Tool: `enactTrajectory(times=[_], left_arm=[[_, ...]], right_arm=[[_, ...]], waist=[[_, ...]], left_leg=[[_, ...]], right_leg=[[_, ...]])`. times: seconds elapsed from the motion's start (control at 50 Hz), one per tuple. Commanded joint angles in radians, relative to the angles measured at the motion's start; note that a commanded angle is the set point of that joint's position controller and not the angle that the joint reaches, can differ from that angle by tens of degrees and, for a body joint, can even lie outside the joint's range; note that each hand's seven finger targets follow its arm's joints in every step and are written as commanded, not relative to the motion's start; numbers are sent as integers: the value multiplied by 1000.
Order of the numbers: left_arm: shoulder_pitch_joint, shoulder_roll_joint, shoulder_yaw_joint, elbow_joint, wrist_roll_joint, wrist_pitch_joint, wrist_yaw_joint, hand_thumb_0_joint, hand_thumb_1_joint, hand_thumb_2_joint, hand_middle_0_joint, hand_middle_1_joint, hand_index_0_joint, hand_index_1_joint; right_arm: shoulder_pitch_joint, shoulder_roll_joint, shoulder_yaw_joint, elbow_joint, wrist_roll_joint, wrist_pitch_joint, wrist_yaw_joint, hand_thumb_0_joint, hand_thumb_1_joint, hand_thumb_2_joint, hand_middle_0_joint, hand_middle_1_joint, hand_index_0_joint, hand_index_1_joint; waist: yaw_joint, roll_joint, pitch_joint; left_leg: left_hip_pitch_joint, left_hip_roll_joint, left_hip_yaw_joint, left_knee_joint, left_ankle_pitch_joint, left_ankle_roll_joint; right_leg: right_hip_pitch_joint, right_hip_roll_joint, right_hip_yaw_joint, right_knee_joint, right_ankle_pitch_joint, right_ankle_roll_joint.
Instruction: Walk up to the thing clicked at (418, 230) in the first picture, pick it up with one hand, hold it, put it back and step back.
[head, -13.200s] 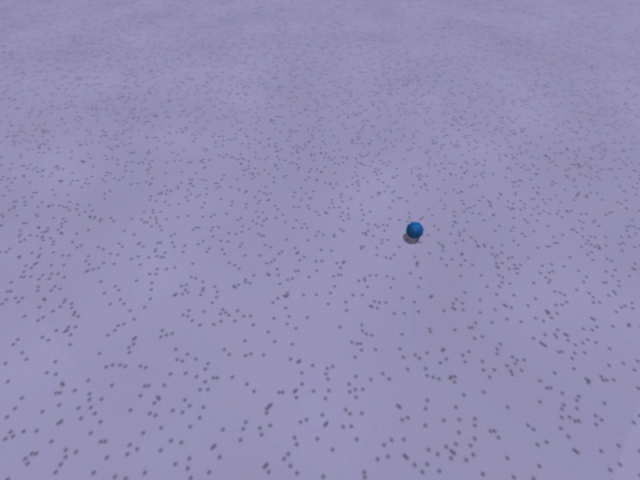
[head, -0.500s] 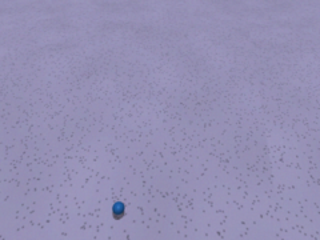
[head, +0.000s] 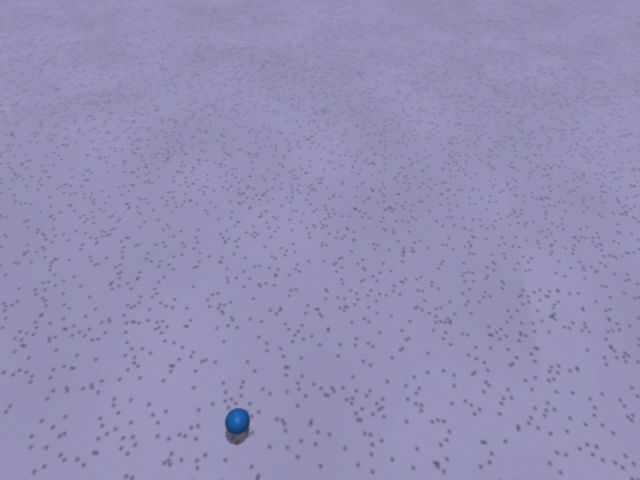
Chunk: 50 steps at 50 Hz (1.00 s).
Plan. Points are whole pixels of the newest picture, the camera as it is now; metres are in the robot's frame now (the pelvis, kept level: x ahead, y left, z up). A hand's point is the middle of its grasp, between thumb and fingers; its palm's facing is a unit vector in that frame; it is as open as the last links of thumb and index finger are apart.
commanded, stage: walk up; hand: left
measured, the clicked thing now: (237, 421) +0.43 +0.22 -0.75
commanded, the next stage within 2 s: stand in 0.08 s
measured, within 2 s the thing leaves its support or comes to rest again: neither
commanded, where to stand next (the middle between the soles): +0.04 -0.01 m, yaw -1 degrees
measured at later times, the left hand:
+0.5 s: hand out of the picture +0.06 +0.24 -0.16, palm faces -0.02 -0.94 -0.34, open 7.4 cm
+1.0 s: hand out of the picture +0.05 +0.23 -0.15, palm faces -0.01 -0.94 -0.35, open 7.4 cm
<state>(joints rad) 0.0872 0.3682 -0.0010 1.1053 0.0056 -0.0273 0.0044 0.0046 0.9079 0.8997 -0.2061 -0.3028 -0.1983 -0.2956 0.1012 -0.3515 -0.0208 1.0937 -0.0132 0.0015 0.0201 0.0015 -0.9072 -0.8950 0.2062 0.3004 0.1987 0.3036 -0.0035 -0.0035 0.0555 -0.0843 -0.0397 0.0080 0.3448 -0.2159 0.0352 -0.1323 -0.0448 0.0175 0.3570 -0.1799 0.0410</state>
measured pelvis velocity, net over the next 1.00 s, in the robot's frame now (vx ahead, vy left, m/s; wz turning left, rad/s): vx -0.01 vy -0.02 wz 0.02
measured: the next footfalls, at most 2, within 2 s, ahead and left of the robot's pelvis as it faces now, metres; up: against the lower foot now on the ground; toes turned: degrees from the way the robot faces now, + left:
left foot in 1.42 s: -0.06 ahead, +0.12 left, +0.00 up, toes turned +0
right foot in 1.82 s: -0.18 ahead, -0.13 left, +0.00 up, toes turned +0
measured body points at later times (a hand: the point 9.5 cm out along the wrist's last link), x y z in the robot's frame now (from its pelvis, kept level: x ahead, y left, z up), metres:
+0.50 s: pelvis +0.00 -0.01 +0.00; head +0.00 -0.01 +0.45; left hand +0.06 +0.29 -0.13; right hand +0.08 -0.31 -0.13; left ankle -0.02 +0.10 -0.75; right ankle +0.01 -0.15 -0.75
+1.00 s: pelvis -0.01 -0.02 +0.00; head +0.00 -0.02 +0.45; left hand +0.06 +0.28 -0.13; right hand +0.07 -0.32 -0.13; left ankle -0.02 +0.10 -0.75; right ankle +0.01 -0.15 -0.75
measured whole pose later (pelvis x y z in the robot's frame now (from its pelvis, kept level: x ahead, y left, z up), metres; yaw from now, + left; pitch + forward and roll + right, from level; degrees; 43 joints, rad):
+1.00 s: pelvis -0.01 -0.02 +0.00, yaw +1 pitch -3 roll +0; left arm 0.12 0.35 0.00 1.14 0.01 -0.02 0.00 0.00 0.91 0.90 -0.21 -0.30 -0.20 -0.30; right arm 0.11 -0.35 0.00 1.14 -0.01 -0.01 0.01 0.00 -0.91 -0.90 0.21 0.30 0.20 0.30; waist 0.00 0.01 0.05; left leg -0.09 -0.01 -0.02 0.32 -0.18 0.00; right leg -0.13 -0.02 -0.02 0.32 -0.15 0.01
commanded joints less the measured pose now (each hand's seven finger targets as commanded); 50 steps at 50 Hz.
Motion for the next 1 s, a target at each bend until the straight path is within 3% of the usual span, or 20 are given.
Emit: enactTrajectory(times=[0.0,0.12,0.14,0.22,0.32,0.4,0.48,0.56,0.76,0.82,0.98], left_arm=[[-52,205,38,-48,4,-24,12,0,900,900,-200,-300,-200,-300],[-30,183,32,-36,0,-7,8,0,900,900,-200,-300,-200,-300],[-30,191,33,-35,1,-7,7,0,900,900,-200,-300,-200,-300],[-34,193,34,-35,3,-8,9,0,900,900,-200,-300,-200,-300],[-25,191,31,-27,3,-6,6,0,900,900,-200,-300,-200,-300],[-20,192,33,-24,5,-7,4,0,900,900,-200,-300,-200,-300],[-17,197,34,-27,8,-11,5,0,900,900,-200,-300,-200,-300],[-14,191,31,-26,3,-13,5,0,900,900,-200,-300,-200,-300],[-14,197,33,-26,5,-12,4,0,900,900,-200,-300,-200,-300],[-7,196,33,-21,2,-9,1,0,900,900,-200,-300,-200,-300],[-13,198,34,-26,4,-11,2,0,900,900,-200,-300,-200,-300]], right_arm=[[-50,-213,-48,-60,4,-24,-15,0,-900,-900,200,300,200,300],[-59,-225,-39,-39,6,-42,-25,0,-900,-900,200,300,200,300],[-39,-214,-35,-35,7,-44,-26,0,-900,-900,200,300,200,300],[-51,-214,-33,-30,8,-39,-28,0,-900,-900,200,300,200,300],[-47,-212,-26,-16,8,-36,-25,0,-900,-900,200,300,200,300],[-40,-213,-25,-12,7,-36,-23,0,-900,-900,200,300,200,300],[-45,-209,-24,-18,8,-38,-23,0,-900,-900,200,300,200,300],[-44,-213,-22,-16,8,-38,-23,0,-900,-900,200,300,200,300],[-43,-214,-18,-19,8,-35,-24,0,-900,-900,200,300,200,300],[-37,-213,-16,-12,7,-35,-23,0,-900,-900,200,300,200,300],[-28,-211,-16,-12,5,-34,-22,0,-900,-900,200,300,200,300]], waist=[[2,15,-94],[16,22,-102],[6,20,-110],[6,5,-115],[4,21,-64],[-1,14,-54],[1,-9,-86],[0,6,-87],[1,1,-79],[6,11,-53],[4,2,-50]], left_leg=[[-23,148,-110,-86,173,3],[8,165,-125,-80,318,-10],[12,165,-122,-79,338,-16],[4,160,-116,-74,272,-12],[-45,153,-125,-108,117,-15],[-51,151,-126,-113,75,-15],[-13,160,-124,-91,157,-10],[-18,158,-125,-82,170,-12],[-37,161,-125,-81,145,-11],[-48,155,-128,-99,79,-16],[-67,154,-130,-97,62,-14]], right_leg=[[65,-70,49,-26,161,-52],[60,-74,57,-29,190,-48],[68,-74,56,-24,201,-51],[79,-84,61,-41,208,-49],[51,-83,69,-70,104,-50],[40,-84,75,-79,89,-52],[44,-88,71,-74,142,-53],[56,-92,76,-78,160,-53],[61,-92,75,-80,156,-56],[33,-85,76,-96,69,-55],[36,-87,76,-95,60,-58]])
